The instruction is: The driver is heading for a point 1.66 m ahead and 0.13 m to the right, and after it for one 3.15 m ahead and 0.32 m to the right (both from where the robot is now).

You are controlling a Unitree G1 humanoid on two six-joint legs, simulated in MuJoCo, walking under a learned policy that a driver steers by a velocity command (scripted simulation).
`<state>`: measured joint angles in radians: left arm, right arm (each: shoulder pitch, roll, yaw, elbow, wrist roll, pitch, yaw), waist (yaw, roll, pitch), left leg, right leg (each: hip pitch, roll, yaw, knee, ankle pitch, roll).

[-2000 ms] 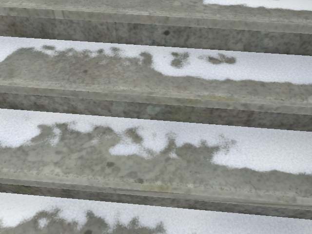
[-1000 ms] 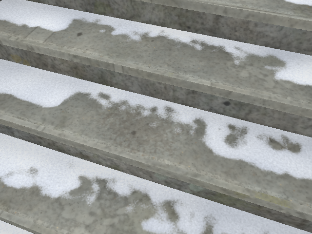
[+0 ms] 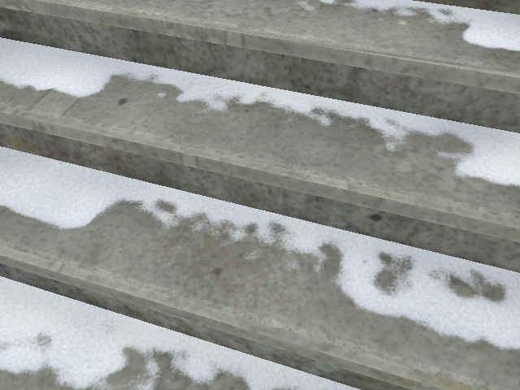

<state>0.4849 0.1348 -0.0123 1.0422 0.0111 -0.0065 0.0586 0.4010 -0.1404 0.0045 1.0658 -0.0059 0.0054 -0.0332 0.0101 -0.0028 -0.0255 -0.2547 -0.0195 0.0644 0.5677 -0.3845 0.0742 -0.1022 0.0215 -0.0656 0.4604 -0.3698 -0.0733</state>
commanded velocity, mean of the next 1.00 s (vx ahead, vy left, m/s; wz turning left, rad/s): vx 0.25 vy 0.00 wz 0.00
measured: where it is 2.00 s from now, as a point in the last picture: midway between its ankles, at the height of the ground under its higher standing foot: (212, 289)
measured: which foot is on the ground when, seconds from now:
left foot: up 0.00-0.38, down 0.40-1.00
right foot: down 0.00-0.42, up 0.44-1.00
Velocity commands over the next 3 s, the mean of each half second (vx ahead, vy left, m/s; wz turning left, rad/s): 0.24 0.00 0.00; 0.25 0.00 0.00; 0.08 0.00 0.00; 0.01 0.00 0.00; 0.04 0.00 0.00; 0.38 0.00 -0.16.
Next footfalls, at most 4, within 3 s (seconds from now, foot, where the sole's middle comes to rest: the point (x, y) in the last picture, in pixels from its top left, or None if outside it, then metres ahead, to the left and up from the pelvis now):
0.40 left None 0.41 0.26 -0.61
1.18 right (255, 283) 0.67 0.05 -0.45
1.78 left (174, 266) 0.72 0.24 -0.45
2.94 left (141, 117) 1.07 0.35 -0.29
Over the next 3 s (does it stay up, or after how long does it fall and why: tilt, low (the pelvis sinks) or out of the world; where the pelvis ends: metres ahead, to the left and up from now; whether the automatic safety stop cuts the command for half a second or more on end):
stays up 0.91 0.23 0.34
